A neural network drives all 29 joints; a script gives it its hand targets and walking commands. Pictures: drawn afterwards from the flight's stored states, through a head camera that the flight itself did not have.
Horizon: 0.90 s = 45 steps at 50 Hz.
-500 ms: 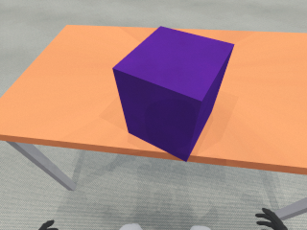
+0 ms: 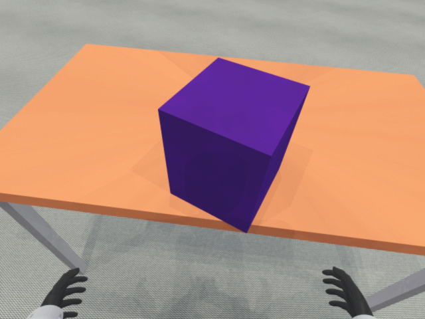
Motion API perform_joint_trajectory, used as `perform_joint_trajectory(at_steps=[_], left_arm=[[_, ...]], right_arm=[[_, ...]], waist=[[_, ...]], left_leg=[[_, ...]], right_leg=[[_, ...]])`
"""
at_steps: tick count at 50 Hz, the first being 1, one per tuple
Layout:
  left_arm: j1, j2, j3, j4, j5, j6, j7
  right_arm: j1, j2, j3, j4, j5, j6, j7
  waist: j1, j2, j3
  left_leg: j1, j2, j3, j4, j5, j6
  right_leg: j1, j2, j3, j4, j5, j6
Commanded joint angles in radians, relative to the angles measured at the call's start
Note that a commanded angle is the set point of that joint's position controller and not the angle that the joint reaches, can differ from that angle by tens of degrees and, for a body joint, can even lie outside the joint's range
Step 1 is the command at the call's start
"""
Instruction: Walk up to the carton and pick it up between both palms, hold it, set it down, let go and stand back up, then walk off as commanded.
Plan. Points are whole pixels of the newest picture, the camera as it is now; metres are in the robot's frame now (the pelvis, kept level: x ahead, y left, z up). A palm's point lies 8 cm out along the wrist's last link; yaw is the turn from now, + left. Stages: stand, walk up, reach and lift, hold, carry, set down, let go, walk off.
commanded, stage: reach and lift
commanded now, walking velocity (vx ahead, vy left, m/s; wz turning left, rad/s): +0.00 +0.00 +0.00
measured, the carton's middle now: (232, 145) +0.44 -0.02 +0.08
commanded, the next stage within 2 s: none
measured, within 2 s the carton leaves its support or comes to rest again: neither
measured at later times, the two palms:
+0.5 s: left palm (55, 296) +0.16 +0.28 -0.01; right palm (352, 302) +0.15 -0.22 +0.00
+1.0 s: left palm (61, 253) +0.21 +0.27 +0.04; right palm (332, 281) +0.17 -0.17 +0.04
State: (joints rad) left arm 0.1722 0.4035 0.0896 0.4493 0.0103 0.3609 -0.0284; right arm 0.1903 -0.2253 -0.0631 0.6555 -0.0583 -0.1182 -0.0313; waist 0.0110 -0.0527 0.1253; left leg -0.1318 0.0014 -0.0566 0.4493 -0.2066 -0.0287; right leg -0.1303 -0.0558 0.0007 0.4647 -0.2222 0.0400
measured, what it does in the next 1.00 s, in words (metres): stands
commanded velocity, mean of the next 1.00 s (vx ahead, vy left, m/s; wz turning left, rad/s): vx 0.00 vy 0.00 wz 0.00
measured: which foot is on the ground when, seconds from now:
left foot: down 0.00-1.00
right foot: down 0.00-1.00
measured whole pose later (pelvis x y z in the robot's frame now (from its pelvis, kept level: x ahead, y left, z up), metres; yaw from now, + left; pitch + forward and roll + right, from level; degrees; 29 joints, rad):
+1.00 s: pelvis +0.03 +0.02 +0.01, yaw -2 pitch -5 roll +0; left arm 0.35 0.42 0.09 -0.15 -0.26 0.29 -0.12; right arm 0.57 -0.04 0.08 -0.38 0.07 0.29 -0.29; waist 0.04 -0.02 0.11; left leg -0.09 0.01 -0.02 0.38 -0.21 -0.02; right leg -0.07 -0.06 0.03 0.34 -0.19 0.06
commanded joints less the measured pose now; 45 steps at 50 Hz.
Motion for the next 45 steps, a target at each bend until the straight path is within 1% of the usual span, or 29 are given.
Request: perform_joint_trajectory(at_steps=[1,2,4,5,8,10,12,14,15,16,17,19,20,21,22,23,25,26,27,29,31,32,33,35,37,38,40,41,45], left_arm=[[-0.056,0.148,0.047,-0.411,-0.051,-0.050,0.008],[-0.028,0.145,0.059,-0.390,-0.034,-0.048,0.009],[-0.014,0.146,0.036,-0.429,-0.059,-0.056,0.001],[-0.033,0.165,0.047,-0.471,-0.078,-0.061,0.005],[-0.018,0.167,0.032,-0.534,-0.073,-0.075,0.004],[-0.010,0.172,0.016,-0.516,-0.111,-0.059,-0.008],[-0.008,0.188,0.029,-0.513,-0.124,-0.055,-0.022],[0.001,0.214,0.051,-0.510,-0.127,-0.040,-0.037],[0.016,0.202,0.045,-0.496,-0.135,-0.021,-0.045],[0.019,0.211,0.047,-0.510,-0.133,-0.025,-0.050],[0.017,0.230,0.053,-0.510,-0.156,-0.013,-0.064],[-0.002,0.250,0.079,-0.597,-0.158,-0.035,-0.073],[0.031,0.251,0.086,-0.598,-0.153,-0.032,-0.070],[0.013,0.257,0.094,-0.593,-0.186,-0.033,-0.081],[0.020,0.265,0.103,-0.573,-0.186,-0.029,-0.078],[0.009,0.281,0.116,-0.626,-0.208,-0.031,-0.083],[0.016,0.285,0.106,-0.635,-0.210,-0.036,-0.085],[0.037,0.286,0.105,-0.655,-0.210,-0.043,-0.088],[0.052,0.285,0.103,-0.675,-0.221,-0.053,-0.087],[0.051,0.285,0.094,-0.720,-0.242,-0.051,-0.097],[0.056,0.293,0.097,-0.726,-0.239,-0.061,-0.091],[0.076,0.284,0.091,-0.734,-0.268,-0.056,-0.095],[0.065,0.309,0.098,-0.760,-0.274,-0.064,-0.102],[0.101,0.308,0.104,-0.769,-0.279,-0.078,-0.098],[0.085,0.302,0.097,-0.786,-0.287,-0.081,-0.108],[0.120,0.289,0.093,-0.817,-0.280,-0.094,-0.104],[0.106,0.300,0.078,-0.878,-0.282,-0.110,-0.096],[0.109,0.318,0.096,-0.876,-0.285,-0.108,-0.099],[0.142,0.298,0.099,-0.913,-0.278,-0.134,-0.103]], right_arm=[[0.039,-0.058,-0.050,-0.257,0.083,0.006,-0.039],[0.052,-0.073,-0.053,-0.274,0.084,0.018,-0.045],[0.082,-0.067,-0.073,-0.363,0.079,0.027,-0.051],[0.068,-0.035,-0.066,-0.420,0.094,0.033,-0.061],[0.107,-0.026,-0.053,-0.516,0.098,0.053,-0.071],[0.091,-0.002,-0.059,-0.568,0.088,0.088,-0.082],[0.101,0.032,-0.008,-0.678,0.101,0.120,-0.098],[0.141,0.059,0.013,-0.703,0.111,0.176,-0.112],[0.162,0.049,0.006,-0.738,0.112,0.203,-0.121],[0.159,0.067,0.037,-0.764,0.115,0.222,-0.126],[0.176,0.081,0.037,-0.796,0.121,0.241,-0.147],[0.182,0.088,0.088,-0.893,0.113,0.279,-0.158],[0.216,0.090,0.074,-0.894,0.125,0.301,-0.163],[0.225,0.124,0.087,-0.921,0.121,0.323,-0.174],[0.238,0.117,0.068,-0.908,0.112,0.339,-0.176],[0.256,0.137,0.086,-0.943,0.132,0.354,-0.190],[0.259,0.130,0.071,-0.942,0.124,0.373,-0.199],[0.279,0.142,0.087,-0.977,0.138,0.386,-0.200],[0.292,0.148,0.083,-1.011,0.131,0.388,-0.207],[0.272,0.148,0.081,-1.070,0.150,0.393,-0.226],[0.293,0.156,0.074,-1.067,0.147,0.405,-0.230],[0.290,0.164,0.090,-1.105,0.142,0.399,-0.236],[0.308,0.185,0.105,-1.150,0.146,0.392,-0.245],[0.329,0.189,0.135,-1.165,0.155,0.385,-0.252],[0.326,0.182,0.120,-1.185,0.156,0.385,-0.267],[0.378,0.201,0.148,-1.212,0.166,0.377,-0.264],[0.350,0.196,0.131,-1.224,0.176,0.369,-0.266],[0.361,0.200,0.150,-1.237,0.181,0.368,-0.271],[0.402,0.188,0.145,-1.247,0.196,0.356,-0.284]], waist=[[-0.013,0.128,-0.146],[0.005,0.172,-0.107],[-0.018,0.171,-0.120],[-0.001,0.184,-0.151],[-0.007,0.220,-0.125],[-0.001,0.153,-0.097],[0.033,0.142,-0.103],[0.035,0.123,-0.071],[0.019,0.119,-0.036],[0.036,0.126,-0.060],[0.021,0.069,-0.070],[0.036,0.083,-0.085],[0.038,0.107,-0.066],[0.038,0.060,-0.063],[0.035,0.055,-0.061],[0.051,0.041,-0.057],[0.053,0.054,-0.081],[0.059,0.101,-0.086],[0.046,0.081,-0.082],[0.061,0.110,-0.096],[0.049,0.112,-0.095],[0.045,0.078,-0.104],[0.060,0.084,-0.110],[0.059,0.077,-0.130],[0.058,0.073,-0.127],[0.069,0.090,-0.142],[0.046,0.121,-0.148],[0.064,0.128,-0.134],[0.055,0.129,-0.189]], left_leg=[[-0.029,0.013,0.189,-0.155,0.025,0.003],[-0.140,0.029,0.204,-0.202,-0.040,0.023],[-0.184,0.036,0.209,-0.225,-0.089,0.034],[-0.220,0.033,0.222,-0.225,-0.093,0.038],[-0.263,0.044,0.226,-0.251,-0.117,0.043],[-0.230,0.044,0.216,-0.249,-0.143,0.042],[-0.267,0.038,0.246,-0.259,-0.152,0.055],[-0.202,0.019,0.259,-0.237,-0.148,0.059],[-0.199,0.025,0.253,-0.248,-0.167,0.053],[-0.210,0.040,0.262,-0.256,-0.149,0.053],[-0.151,0.016,0.261,-0.223,-0.105,0.050],[-0.158,0.020,0.266,-0.236,-0.118,0.059],[-0.152,0.020,0.267,-0.243,-0.112,0.051],[-0.077,-0.008,0.289,-0.199,-0.083,0.041],[-0.049,0.004,0.259,-0.189,-0.087,0.033],[0.025,-0.018,0.272,-0.162,-0.025,0.023],[0.012,0.000,0.248,-0.179,-0.043,0.024],[0.006,0.003,0.254,-0.189,-0.062,0.024],[0.019,0.006,0.255,-0.189,-0.027,0.021],[-0.004,0.000,0.246,-0.188,-0.024,0.014],[-0.016,0.009,0.230,-0.186,-0.054,0.021],[0.009,0.004,0.223,-0.167,-0.012,0.016],[0.023,0.003,0.216,-0.159,-0.029,0.023],[0.035,-0.006,0.214,-0.153,0.014,0.022],[0.048,-0.005,0.195,-0.154,-0.005,0.017],[0.049,0.001,0.194,-0.154,0.027,0.012],[0.042,0.011,0.175,-0.142,0.019,0.009],[0.035,0.001,0.184,-0.149,0.039,0.010],[0.103,0.014,0.157,-0.126,0.136,-0.002]], right_leg=[[0.211,0.089,-0.034,-0.103,0.082,-0.028],[0.320,0.106,-0.034,-0.076,0.089,-0.024],[0.377,0.115,-0.039,-0.066,0.114,-0.011],[0.396,0.106,-0.021,-0.069,0.118,-0.010],[0.449,0.120,-0.040,-0.048,0.122,-0.005],[0.397,0.113,-0.034,-0.073,0.079,-0.009],[0.432,0.109,-0.029,-0.072,0.058,-0.005],[0.369,0.080,0.010,-0.107,0.007,-0.004],[0.364,0.092,-0.011,-0.105,-0.012,-0.005],[0.380,0.090,-0.006,-0.100,0.003,-0.005],[0.342,0.071,0.017,-0.125,0.032,0.005],[0.360,0.078,0.010,-0.123,-0.019,0.002],[0.335,0.074,0.008,-0.124,-0.003,0.001],[0.257,0.052,0.044,-0.164,-0.047,0.002],[0.238,0.043,0.047,-0.179,-0.071,-0.013],[0.152,0.021,0.064,-0.201,-0.065,-0.014],[0.167,0.041,0.045,-0.194,-0.061,-0.024],[0.168,0.042,0.038,-0.186,-0.079,-0.024],[0.156,0.038,0.033,-0.187,-0.047,-0.021],[0.189,0.042,0.030,-0.183,-0.014,-0.021],[0.182,0.042,0.037,-0.190,-0.014,-0.023],[0.155,0.028,0.044,-0.193,0.034,-0.023],[0.139,0.021,0.054,-0.206,0.010,-0.028],[0.124,0.011,0.048,-0.189,0.102,-0.011],[0.137,0.014,0.052,-0.197,0.089,-0.015],[0.146,0.020,0.046,-0.183,0.109,-0.024],[0.133,0.024,0.040,-0.181,0.096,-0.029],[0.130,0.017,0.047,-0.185,0.127,-0.025],[0.138,0.025,0.044,-0.182,0.225,-0.022]])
